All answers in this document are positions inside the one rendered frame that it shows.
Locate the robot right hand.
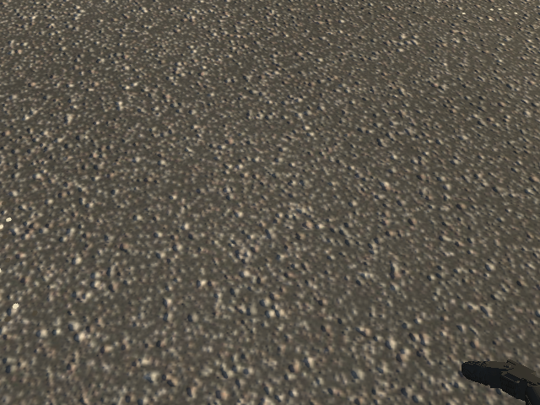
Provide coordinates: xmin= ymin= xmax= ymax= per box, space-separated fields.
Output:
xmin=462 ymin=359 xmax=540 ymax=405

